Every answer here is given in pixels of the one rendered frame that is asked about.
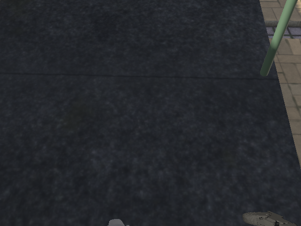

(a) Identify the robot right hand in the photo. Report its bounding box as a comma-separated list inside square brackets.
[242, 211, 297, 226]

